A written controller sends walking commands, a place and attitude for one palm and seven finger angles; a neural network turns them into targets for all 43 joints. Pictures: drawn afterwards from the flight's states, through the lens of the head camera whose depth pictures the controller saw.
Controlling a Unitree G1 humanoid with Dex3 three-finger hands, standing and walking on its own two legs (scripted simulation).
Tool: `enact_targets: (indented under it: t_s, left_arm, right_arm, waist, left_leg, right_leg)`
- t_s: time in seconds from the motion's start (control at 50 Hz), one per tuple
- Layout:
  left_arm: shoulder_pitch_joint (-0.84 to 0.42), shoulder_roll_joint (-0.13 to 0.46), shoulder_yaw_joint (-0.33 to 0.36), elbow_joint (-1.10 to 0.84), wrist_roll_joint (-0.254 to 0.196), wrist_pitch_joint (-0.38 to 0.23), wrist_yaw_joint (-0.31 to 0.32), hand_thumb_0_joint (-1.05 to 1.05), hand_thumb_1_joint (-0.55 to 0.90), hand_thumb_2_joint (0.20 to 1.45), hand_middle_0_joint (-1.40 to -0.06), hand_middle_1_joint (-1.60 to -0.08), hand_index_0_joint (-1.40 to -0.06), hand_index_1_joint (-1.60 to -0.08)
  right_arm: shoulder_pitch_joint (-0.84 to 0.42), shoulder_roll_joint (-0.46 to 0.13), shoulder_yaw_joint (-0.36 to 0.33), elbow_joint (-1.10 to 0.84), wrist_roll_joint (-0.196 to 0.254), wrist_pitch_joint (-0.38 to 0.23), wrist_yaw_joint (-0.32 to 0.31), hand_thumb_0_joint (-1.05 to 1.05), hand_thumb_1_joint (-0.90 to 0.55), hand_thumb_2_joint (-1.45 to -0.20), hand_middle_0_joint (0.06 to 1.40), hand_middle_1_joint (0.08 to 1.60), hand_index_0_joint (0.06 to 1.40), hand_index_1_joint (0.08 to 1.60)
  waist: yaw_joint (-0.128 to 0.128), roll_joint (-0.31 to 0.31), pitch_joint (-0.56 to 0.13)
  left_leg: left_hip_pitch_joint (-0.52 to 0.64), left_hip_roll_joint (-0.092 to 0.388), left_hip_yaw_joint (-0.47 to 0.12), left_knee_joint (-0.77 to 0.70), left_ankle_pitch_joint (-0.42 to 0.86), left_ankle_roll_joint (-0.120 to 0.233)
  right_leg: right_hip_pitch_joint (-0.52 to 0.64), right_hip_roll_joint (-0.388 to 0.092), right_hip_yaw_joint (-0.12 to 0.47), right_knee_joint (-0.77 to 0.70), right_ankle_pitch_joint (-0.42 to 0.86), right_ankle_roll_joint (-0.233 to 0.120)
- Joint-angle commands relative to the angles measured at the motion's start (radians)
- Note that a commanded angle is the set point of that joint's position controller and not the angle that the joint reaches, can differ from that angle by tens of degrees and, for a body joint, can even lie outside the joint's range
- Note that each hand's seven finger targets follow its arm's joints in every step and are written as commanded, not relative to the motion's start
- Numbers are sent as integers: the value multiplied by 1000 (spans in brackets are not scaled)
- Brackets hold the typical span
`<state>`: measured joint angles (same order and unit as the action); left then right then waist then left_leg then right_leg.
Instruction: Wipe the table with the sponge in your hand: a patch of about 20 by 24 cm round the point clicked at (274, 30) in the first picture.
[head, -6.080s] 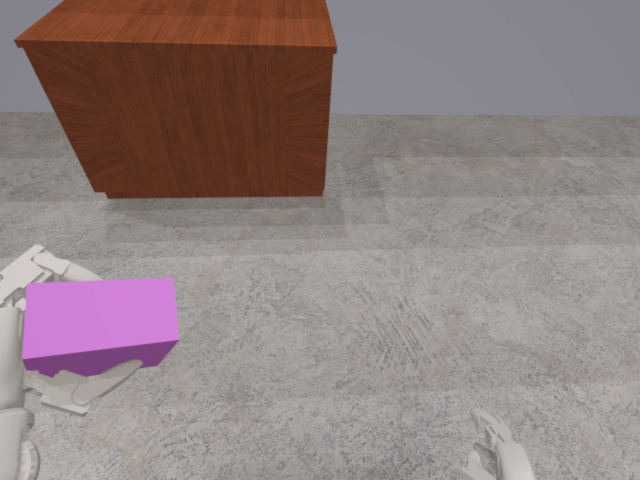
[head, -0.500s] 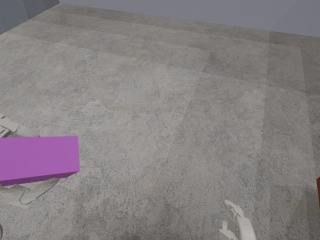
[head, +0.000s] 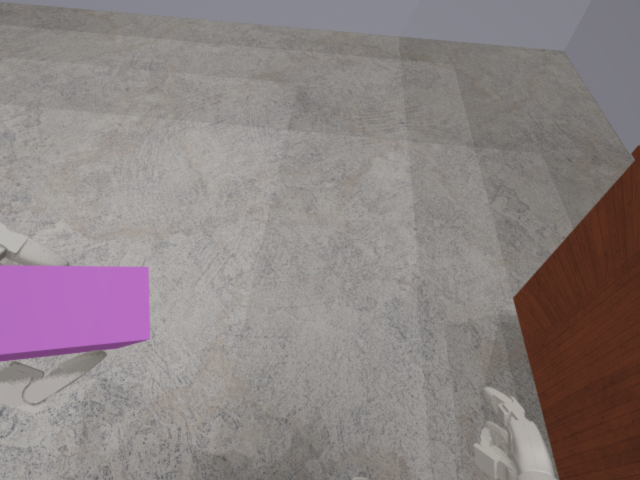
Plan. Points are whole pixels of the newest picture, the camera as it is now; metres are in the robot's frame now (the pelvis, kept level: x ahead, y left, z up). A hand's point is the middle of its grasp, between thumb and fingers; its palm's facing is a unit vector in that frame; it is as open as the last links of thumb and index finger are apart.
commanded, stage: turn to face it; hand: left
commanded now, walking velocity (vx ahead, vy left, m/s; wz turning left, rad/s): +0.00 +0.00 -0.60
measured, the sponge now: (84, 314) +0.22 +0.23 +0.16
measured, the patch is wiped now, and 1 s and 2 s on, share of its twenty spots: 0.00 0.00 0.00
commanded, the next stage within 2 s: none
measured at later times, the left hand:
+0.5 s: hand (267, 313) +0.23 +0.07 +0.17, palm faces +0.03 -0.78 -0.62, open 10.4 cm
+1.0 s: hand (327, 382) +0.18 +0.02 +0.18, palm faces -0.09 -0.88 -0.46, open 10.4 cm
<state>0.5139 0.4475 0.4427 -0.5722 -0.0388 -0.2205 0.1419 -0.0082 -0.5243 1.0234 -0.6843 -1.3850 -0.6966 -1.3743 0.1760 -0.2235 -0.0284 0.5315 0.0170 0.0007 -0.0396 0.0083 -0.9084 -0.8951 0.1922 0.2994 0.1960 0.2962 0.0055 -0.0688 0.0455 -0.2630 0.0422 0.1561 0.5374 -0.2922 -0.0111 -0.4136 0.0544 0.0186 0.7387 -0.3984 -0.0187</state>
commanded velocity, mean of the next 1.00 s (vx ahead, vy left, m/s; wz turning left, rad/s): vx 0.00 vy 0.00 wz -0.60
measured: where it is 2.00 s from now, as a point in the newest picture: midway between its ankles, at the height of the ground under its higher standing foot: outside the picture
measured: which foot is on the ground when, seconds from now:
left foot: down 0.00-0.26, up 0.28-0.90, down 0.92-1.00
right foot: up 0.00-0.24, down 0.26-0.92, up 0.94-1.00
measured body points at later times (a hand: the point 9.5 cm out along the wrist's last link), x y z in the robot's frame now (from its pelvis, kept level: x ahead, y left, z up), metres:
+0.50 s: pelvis -0.05 -0.08 +0.01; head +0.01 -0.14 +0.45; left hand +0.22 +0.11 +0.21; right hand +0.04 -0.37 -0.11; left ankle -0.05 +0.09 -0.61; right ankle -0.02 -0.13 -0.73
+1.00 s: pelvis -0.14 -0.07 +0.00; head -0.10 -0.09 +0.45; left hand +0.18 +0.06 +0.20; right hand -0.08 -0.36 -0.09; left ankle -0.10 +0.07 -0.73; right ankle -0.07 -0.14 -0.69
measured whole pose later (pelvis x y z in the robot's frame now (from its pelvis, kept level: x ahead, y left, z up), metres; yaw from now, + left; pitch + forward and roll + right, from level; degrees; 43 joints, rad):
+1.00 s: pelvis -0.14 -0.07 +0.00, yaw -31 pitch +2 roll +3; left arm 0.42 0.40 0.37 -0.52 -0.02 -0.19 0.11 -0.01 -0.52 1.02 -0.68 -1.39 -0.69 -1.38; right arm 0.15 -0.19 0.00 0.51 0.01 0.06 0.00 0.01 -0.91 -0.89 0.20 0.30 0.20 0.30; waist 0.04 -0.07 0.05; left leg -0.19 0.02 0.11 0.47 -0.29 -0.03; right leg -0.59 0.16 0.06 0.84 -0.29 0.01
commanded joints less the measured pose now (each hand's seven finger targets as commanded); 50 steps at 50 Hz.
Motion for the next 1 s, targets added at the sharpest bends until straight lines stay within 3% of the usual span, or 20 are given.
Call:
enact_targets:
  t_s: [0.0,0.06,0.16,0.2,0.22,0.24,0.26,0.28,0.3,0.32,0.36,0.42,0.6,0.78,0.86,0.88,0.9,0.92,0.96,0.98]
  left_arm:
    - [-129,104,29,-241,20,-57,5,0,100,1300,-1200,-1600,-1200,-1600]
    - [-185,57,-42,-267,22,-26,3,0,100,1300,-1200,-1600,-1200,-1600]
    - [-171,108,20,-239,15,-15,10,0,100,1300,-1200,-1600,-1200,-1600]
    - [-116,118,49,-221,13,-13,11,0,100,1300,-1200,-1600,-1200,-1600]
    - [-103,127,63,-220,11,-16,11,0,100,1300,-1200,-1600,-1200,-1600]
    - [-100,153,85,-221,14,-23,14,0,100,1300,-1200,-1600,-1200,-1600]
    - [-66,202,140,-201,6,-24,23,0,100,1300,-1200,-1600,-1200,-1600]
    - [-31,194,160,-191,-20,-9,25,0,100,1300,-1200,-1600,-1200,-1600]
    - [27,197,179,-186,-27,0,20,0,100,1300,-1200,-1600,-1200,-1600]
    - [85,196,203,-193,-33,-5,24,0,100,1300,-1200,-1600,-1200,-1600]
    - [112,156,196,-185,-37,-22,29,0,100,1300,-1200,-1600,-1200,-1600]
    - [106,150,187,-183,-39,-31,34,0,100,1300,-1200,-1600,-1200,-1600]
    - [-15,126,91,-192,-37,-25,43,0,100,1300,-1200,-1600,-1200,-1600]
    - [-101,103,43,-133,-10,-21,28,0,100,1300,-1200,-1600,-1200,-1600]
    - [-167,101,7,-166,1,-37,2,0,100,1300,-1200,-1600,-1200,-1600]
    - [-189,103,6,-172,-1,-47,-6,0,100,1300,-1200,-1600,-1200,-1600]
    - [-194,114,30,-188,3,-52,-15,0,100,1300,-1200,-1600,-1200,-1600]
    - [-213,135,45,-224,22,-54,-14,0,100,1300,-1200,-1600,-1200,-1600]
    - [-133,153,101,-200,17,-45,-14,0,100,1300,-1200,-1600,-1200,-1600]
    - [-107,105,60,-199,6,-32,-16,0,100,1300,-1200,-1600,-1200,-1600]
  right_arm:
    - [-44,-100,-20,-141,-17,-55,11,0,-900,-900,200,300,200,300]
    - [-32,-114,-23,-144,-5,-74,28,0,-900,-900,200,300,200,300]
    - [-27,-111,-18,-148,-5,-107,34,0,-900,-900,200,300,200,300]
    - [-11,-110,-23,-146,-2,-107,41,0,-900,-900,200,300,200,300]
    - [-10,-101,-21,-145,3,-104,47,0,-900,-900,200,300,200,300]
    - [-3,-80,-20,-146,7,-100,48,0,-900,-900,200,300,200,300]
    - [-47,-54,-5,-167,1,-96,41,0,-900,-900,200,300,200,300]
    - [-63,-63,-16,-161,7,-85,35,0,-900,-900,200,300,200,300]
    - [-77,-70,-25,-156,8,-68,38,0,-900,-900,200,300,200,300]
    - [-94,-36,-7,-151,0,-51,37,0,-900,-900,200,300,200,300]
    - [-109,-27,7,-114,-9,-14,43,0,-900,-900,200,300,200,300]
    - [-130,-55,-15,-109,-8,8,38,0,-900,-900,200,300,200,300]
    - [-120,-121,-42,-112,-6,17,28,0,-900,-900,200,300,200,300]
    - [-95,-113,-28,-136,-12,50,33,0,-900,-900,200,300,200,300]
    - [-47,-110,-23,-139,-14,53,44,0,-900,-900,200,300,200,300]
    - [-52,-121,-24,-146,-23,50,41,0,-900,-900,200,300,200,300]
    - [-96,-126,-26,-164,-34,36,41,0,-900,-900,200,300,200,300]
    - [-103,-96,-26,-180,-24,15,34,0,-900,-900,200,300,200,300]
    - [-93,-82,-31,-171,-4,-1,33,0,-900,-900,200,300,200,300]
    - [-86,-86,-28,-174,-4,-4,43,0,-900,-900,200,300,200,300]
  waist:
    - [13,311,-124]
    - [3,333,-88]
    - [7,358,-83]
    - [13,338,-128]
    - [17,276,-153]
    - [12,81,-189]
    - [29,-167,-202]
    - [26,-228,-241]
    - [23,-163,-250]
    - [18,-86,-237]
    - [5,1,-269]
    - [1,15,-263]
    - [24,0,-216]
    - [46,-52,-195]
    - [9,36,-219]
    - [-2,144,-187]
    - [21,307,-144]
    - [31,302,-113]
    - [47,287,-143]
    - [36,316,-81]
  left_leg:
    - [229,407,-218,-122,764,136]
    - [149,330,-49,-123,661,77]
    - [110,345,2,-94,485,44]
    - [101,316,34,33,437,12]
    - [74,292,47,148,384,-5]
    - [-16,207,76,350,188,-41]
    - [-273,64,33,551,-334,-81]
    - [-299,52,-114,692,-364,-88]
    - [-299,71,-172,743,-322,-89]
    - [-365,76,-186,777,-254,-93]
    - [-417,60,-177,816,-160,-103]
    - [-400,49,-176,803,-105,-104]
    - [-269,7,-187,537,-118,-81]
    - [-57,-67,-121,158,-212,-42]
    - [230,-12,-110,-187,-156,19]
    - [276,108,-207,-268,-180,71]
    - [276,322,-382,-331,-126,134]
    - [179,446,-396,-320,-10,192]
    - [41,399,-186,-268,111,167]
    - [10,380,-158,-240,156,170]
  right_leg:
    - [-165,-90,-18,281,-88,57]
    - [-60,-85,-94,163,20,70]
    - [75,-69,-171,-27,12,82]
    - [181,-57,-186,-157,129,73]
    - [251,-86,-155,-237,244,58]
    - [346,-195,-7,-293,552,3]
    - [462,-360,301,-282,1056,-109]
    - [414,-407,380,-299,1075,-121]
    - [389,-387,361,-302,946,-104]
    - [450,-366,341,-270,921,-137]
    - [499,-312,247,-259,873,-129]
    - [458,-292,217,-300,819,-107]
    - [284,-263,377,-461,334,-72]
    - [154,-195,455,-606,0,-27]
    - [14,-114,393,-515,25,20]
    - [-96,-44,318,-365,-12,44]
    - [-226,40,184,-41,-9,53]
    - [-243,17,84,261,-8,68]
    - [-168,-19,45,510,-15,68]
    - [-185,-46,28,507,-37,72]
